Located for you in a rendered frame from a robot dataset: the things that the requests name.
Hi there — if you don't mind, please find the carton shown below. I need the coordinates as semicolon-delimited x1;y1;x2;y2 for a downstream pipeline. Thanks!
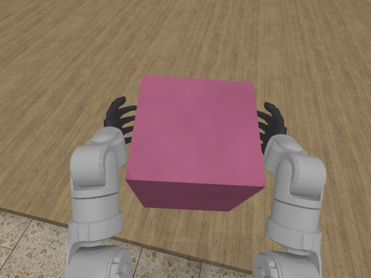
125;75;266;211

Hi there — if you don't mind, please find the right robot forearm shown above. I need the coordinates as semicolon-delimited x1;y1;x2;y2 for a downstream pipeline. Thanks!
264;134;326;278

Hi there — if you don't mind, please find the robot left hand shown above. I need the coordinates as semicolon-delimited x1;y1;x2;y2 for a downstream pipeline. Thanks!
104;96;137;145

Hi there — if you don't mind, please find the robot left upper arm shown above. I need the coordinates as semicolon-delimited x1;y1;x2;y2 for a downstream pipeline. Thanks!
65;245;133;278

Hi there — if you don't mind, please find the left robot forearm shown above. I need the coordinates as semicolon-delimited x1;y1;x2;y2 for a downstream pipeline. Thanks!
64;126;128;278

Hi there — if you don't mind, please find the robot right hand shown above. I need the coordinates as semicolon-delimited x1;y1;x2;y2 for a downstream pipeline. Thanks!
257;102;287;154

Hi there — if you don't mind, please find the robot right upper arm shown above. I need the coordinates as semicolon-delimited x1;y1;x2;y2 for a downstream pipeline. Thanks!
253;250;320;278

